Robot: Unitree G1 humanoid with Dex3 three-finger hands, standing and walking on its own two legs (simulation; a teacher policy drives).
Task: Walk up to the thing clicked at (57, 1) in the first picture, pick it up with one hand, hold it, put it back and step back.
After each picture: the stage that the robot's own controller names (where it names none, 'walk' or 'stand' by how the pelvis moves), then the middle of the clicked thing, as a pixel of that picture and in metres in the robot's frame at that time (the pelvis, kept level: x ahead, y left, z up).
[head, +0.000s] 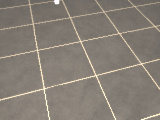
stand; out of the picture +2.29 +0.40 -0.72
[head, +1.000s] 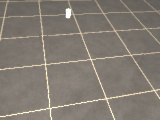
walk; (68, 13) +2.16 +0.16 -0.70
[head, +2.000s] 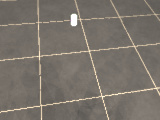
walk; (73, 20) +1.53 +0.14 -0.70
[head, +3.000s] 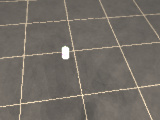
walk; (65, 53) +1.05 +0.17 -0.70
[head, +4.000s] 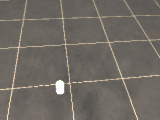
walk; (60, 87) +0.72 +0.18 -0.70
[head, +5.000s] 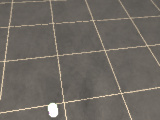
stand; (53, 110) +0.48 +0.19 -0.70
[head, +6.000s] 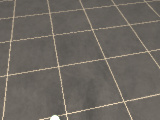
stand; out of the picture +0.45 +0.21 -0.72
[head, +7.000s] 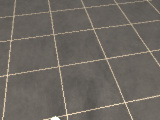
stand; out of the picture +0.43 +0.21 -0.73
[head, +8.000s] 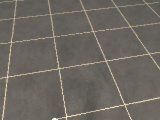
stand; out of the picture +0.43 +0.21 -0.73
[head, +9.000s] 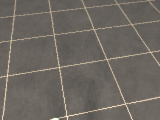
stand; out of the picture +0.41 +0.21 -0.73
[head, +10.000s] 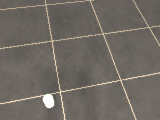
go down; (48, 101) +0.45 +0.21 -0.66
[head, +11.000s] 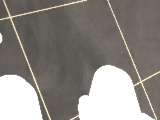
go down; out of the picture +0.48 +0.29 -0.28
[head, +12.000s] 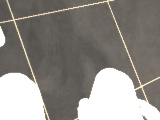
close in; out of the picture +0.48 +0.30 -0.28
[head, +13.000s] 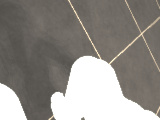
close; out of the picture +0.45 +0.33 -0.22
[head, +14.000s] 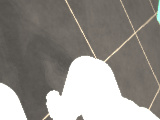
close; out of the picture +0.44 +0.33 -0.23
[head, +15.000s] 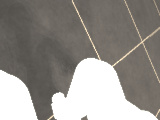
lift; out of the picture +0.42 +0.28 -0.22
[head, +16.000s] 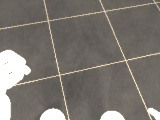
lift; out of the picture +0.25 +0.21 -0.55
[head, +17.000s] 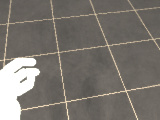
hold; out of the picture +0.19 +0.19 -0.69
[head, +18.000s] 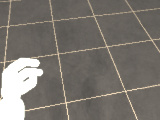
hold; out of the picture +0.23 +0.21 -0.70
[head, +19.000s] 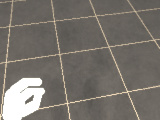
hold; out of the picture +0.25 +0.22 -0.69
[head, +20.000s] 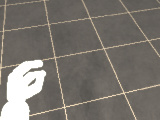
crouch; out of the picture +0.25 +0.23 -0.70
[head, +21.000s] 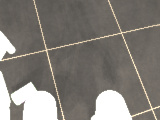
crouch; (24, 93) +0.32 +0.27 -0.46
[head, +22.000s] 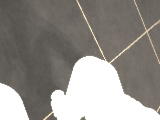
lower; out of the picture +0.29 +0.33 -0.26
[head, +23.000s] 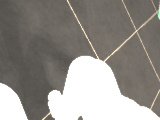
lower; out of the picture +0.29 +0.33 -0.25
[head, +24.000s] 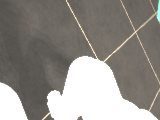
lower; out of the picture +0.30 +0.34 -0.25
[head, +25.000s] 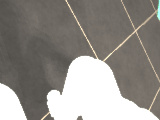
lower; out of the picture +0.30 +0.34 -0.25
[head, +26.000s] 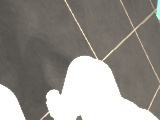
loosen; out of the picture +0.30 +0.34 -0.25
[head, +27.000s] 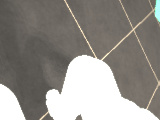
withdraw; out of the picture +0.30 +0.35 -0.25
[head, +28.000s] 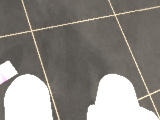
walk; (0, 74) +0.35 +0.31 -0.32
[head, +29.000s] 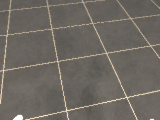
stand; out of the picture +0.32 +0.25 -0.68
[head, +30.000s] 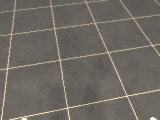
stand; out of the picture +0.36 +0.28 -0.69
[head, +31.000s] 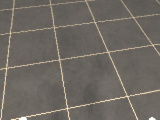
stand; out of the picture +0.35 +0.28 -0.69
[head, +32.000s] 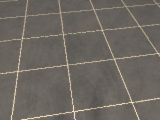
stand; out of the picture +0.39 +0.27 -0.74
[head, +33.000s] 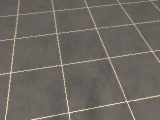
stand; out of the picture +0.38 +0.29 -0.75
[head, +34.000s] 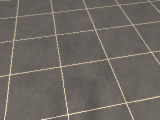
walk; out of the picture +0.37 +0.31 -0.75
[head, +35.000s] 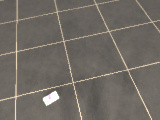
walk; (51, 98) +0.55 +0.33 -0.73
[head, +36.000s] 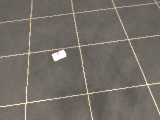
walk; (59, 55) +0.95 +0.27 -0.72
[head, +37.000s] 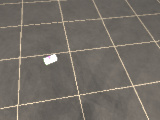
stand; (50, 59) +1.01 +0.29 -0.74
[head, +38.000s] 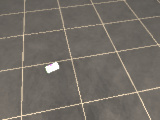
stand; (52, 67) +0.97 +0.32 -0.75
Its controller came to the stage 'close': yes
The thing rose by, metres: 0.05
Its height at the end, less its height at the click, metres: -0.02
